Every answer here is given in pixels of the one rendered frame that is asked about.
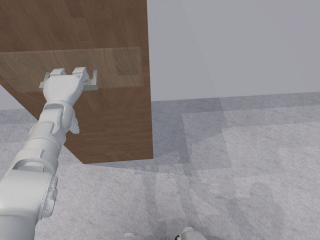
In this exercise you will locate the robot left hand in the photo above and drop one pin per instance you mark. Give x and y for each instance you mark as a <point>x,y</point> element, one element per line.
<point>66,88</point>

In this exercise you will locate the right robot shin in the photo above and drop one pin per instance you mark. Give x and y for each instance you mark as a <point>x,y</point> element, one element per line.
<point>187,229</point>

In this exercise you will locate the robot shin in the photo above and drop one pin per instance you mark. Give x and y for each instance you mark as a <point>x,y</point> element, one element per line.
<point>128,235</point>
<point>187,229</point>

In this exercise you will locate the robot left forearm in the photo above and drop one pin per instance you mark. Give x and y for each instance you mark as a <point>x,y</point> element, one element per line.
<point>43,145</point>

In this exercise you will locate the left robot shin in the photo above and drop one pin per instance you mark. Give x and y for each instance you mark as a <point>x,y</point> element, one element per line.
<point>128,235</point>

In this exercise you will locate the cabinet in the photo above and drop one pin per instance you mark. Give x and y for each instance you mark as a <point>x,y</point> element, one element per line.
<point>115,123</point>

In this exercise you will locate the handle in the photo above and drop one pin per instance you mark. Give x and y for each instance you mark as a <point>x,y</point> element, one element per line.
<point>89,84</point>

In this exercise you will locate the drawer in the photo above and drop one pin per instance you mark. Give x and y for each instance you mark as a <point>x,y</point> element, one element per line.
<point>117,67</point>

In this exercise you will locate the left robot upper arm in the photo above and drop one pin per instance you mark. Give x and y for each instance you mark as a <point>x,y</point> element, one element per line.
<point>25,198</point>

